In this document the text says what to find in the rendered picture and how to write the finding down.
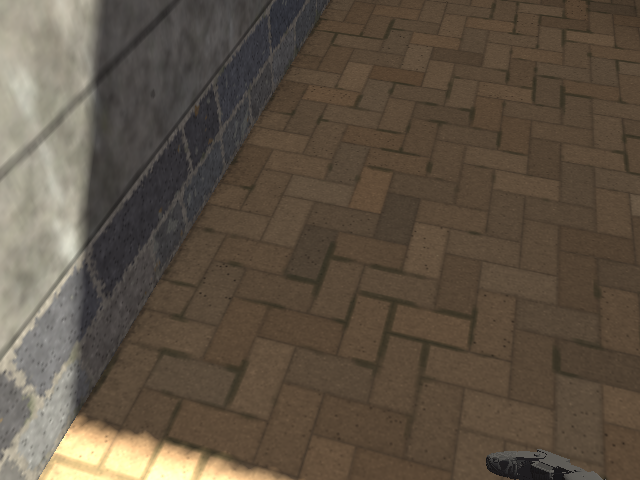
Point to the right robot hand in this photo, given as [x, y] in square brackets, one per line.
[540, 465]

